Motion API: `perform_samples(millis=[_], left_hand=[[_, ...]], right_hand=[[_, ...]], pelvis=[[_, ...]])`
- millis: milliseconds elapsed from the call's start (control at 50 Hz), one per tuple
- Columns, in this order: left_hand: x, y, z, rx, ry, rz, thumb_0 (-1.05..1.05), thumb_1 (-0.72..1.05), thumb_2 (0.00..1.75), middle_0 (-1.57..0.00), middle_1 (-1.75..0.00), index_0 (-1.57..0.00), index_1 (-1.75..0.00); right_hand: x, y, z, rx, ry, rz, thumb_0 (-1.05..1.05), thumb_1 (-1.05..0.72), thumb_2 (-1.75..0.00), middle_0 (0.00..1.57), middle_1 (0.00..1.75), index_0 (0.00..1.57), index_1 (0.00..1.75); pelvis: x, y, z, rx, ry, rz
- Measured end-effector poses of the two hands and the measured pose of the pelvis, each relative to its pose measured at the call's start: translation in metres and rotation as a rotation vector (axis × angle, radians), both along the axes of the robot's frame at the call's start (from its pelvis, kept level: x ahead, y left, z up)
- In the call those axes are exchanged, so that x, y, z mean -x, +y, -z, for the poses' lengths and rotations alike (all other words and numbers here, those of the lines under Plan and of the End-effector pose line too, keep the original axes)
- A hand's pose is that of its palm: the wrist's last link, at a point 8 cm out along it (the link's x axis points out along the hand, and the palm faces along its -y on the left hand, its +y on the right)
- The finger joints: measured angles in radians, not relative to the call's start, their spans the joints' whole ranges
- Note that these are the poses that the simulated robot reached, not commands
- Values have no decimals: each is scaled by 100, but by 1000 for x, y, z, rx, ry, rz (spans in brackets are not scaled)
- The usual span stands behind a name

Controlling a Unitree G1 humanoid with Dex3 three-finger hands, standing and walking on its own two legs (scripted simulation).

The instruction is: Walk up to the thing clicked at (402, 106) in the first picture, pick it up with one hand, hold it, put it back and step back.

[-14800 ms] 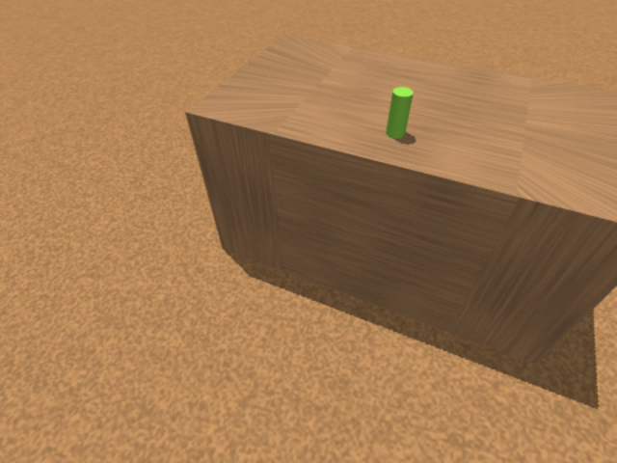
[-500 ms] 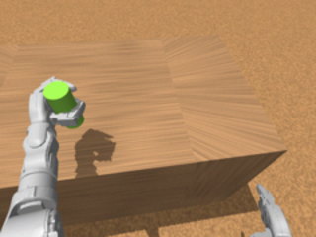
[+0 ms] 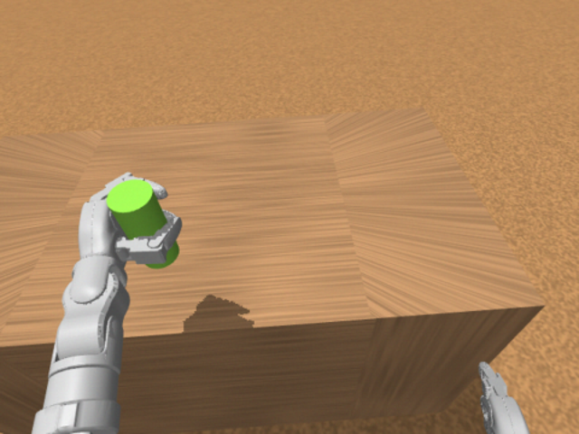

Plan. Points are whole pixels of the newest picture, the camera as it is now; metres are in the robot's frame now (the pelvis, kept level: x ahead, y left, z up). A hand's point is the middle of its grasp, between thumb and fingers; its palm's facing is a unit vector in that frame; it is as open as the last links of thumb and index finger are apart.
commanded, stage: lift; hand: left
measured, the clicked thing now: (146, 227) +0.38 +0.19 +0.13
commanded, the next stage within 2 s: hold in 0.44 s
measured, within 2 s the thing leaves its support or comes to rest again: neither
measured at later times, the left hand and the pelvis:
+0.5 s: hand (139, 226) +0.34 +0.18 +0.18, palm faces +0.14 -0.99 -0.02, open 7.4 cm; pelvis -0.01 +0.00 +0.01, yaw +1 degrees
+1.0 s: hand (132, 220) +0.33 +0.17 +0.19, palm faces +0.13 -0.99 -0.01, open 7.3 cm; pelvis +0.00 +0.00 +0.02, yaw +1 degrees
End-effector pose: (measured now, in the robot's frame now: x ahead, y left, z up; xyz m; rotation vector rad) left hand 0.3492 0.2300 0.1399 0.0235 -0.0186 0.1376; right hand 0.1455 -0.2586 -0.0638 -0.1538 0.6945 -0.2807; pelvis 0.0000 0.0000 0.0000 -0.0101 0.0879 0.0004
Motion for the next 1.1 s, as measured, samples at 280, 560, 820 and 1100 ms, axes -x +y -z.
perform_samples(millis=[280,560,820,1100], left_hand=[[28,-6,-25,-3,2,6,0,-16,124,-84,-118,-89,-120],[40,-4,-38,6,5,-2,0,-16,124,-84,-118,-89,-120],[44,-4,-48,7,3,13,0,-14,122,-84,-117,-89,-119],[47,-6,-56,8,-1,17,0,-13,121,-83,-117,-89,-119]], right_hand=[[6,2,-2,-13,-31,-19,-1,55,-5,6,5,6,5],[2,-1,-9,-2,-64,-18,-1,53,-5,6,5,6,5],[-6,7,-9,-19,-70,-30,-1,52,-6,6,5,6,5],[-16,6,-13,-16,-77,-38,-1,52,-6,6,5,6,5]], pelvis=[[8,-5,-9,-8,-62,-9],[8,-4,-15,-9,-93,-12],[2,-2,-19,-8,-104,-16],[-6,0,-21,-9,-110,-18]])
